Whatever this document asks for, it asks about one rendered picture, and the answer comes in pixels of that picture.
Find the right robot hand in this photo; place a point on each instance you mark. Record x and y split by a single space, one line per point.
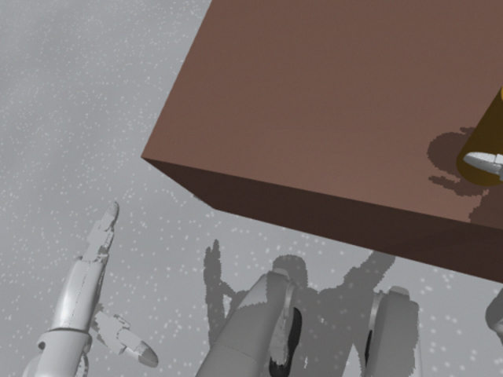
485 161

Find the left robot foot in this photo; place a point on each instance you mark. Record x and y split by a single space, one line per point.
293 341

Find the bottle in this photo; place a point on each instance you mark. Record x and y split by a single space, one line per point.
487 137

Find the left robot arm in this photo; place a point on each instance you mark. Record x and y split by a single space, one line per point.
63 354

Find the right robot arm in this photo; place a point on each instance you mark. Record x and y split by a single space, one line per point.
494 315

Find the left robot hand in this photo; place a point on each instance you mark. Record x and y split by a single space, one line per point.
77 306

